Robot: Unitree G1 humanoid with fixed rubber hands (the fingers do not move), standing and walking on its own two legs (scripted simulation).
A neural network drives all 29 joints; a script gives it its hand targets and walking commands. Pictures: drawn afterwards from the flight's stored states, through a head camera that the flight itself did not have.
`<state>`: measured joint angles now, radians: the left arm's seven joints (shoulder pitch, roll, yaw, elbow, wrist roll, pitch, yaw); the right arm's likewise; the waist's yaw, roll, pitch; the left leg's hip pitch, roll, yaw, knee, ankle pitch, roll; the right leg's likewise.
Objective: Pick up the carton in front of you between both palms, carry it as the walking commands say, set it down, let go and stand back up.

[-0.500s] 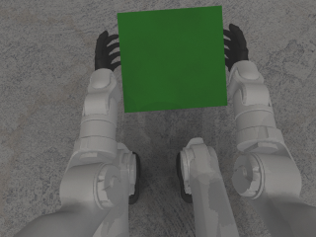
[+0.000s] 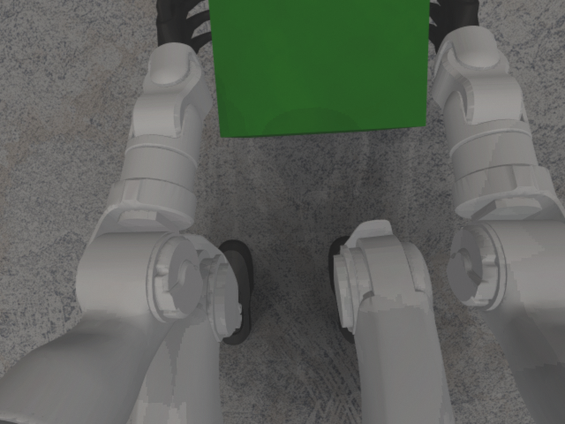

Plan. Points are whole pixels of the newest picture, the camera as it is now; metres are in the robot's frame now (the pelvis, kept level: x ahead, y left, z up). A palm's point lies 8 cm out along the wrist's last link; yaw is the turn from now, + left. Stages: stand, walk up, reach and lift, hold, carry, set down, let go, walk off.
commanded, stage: set down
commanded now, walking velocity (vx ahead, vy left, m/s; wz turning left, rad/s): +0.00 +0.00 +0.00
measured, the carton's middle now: (309, 56) +0.53 -0.07 -0.23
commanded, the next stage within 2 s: none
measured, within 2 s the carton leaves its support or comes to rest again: rests again in 0.46 s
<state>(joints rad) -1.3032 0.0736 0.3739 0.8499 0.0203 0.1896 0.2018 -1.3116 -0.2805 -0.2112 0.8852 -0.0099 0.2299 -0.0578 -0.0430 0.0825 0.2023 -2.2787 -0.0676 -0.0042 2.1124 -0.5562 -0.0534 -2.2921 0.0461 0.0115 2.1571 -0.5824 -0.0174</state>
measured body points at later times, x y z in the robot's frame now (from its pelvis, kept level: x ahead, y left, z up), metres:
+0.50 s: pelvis -0.01 +0.00 -0.02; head +0.35 -0.04 +0.25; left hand +0.54 +0.09 -0.18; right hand +0.52 -0.21 -0.19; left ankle +0.12 +0.12 -0.35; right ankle +0.10 -0.11 -0.35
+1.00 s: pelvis -0.01 +0.01 -0.02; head +0.34 -0.04 +0.25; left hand +0.54 +0.10 -0.19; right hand +0.52 -0.21 -0.19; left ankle +0.12 +0.12 -0.35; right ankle +0.10 -0.11 -0.35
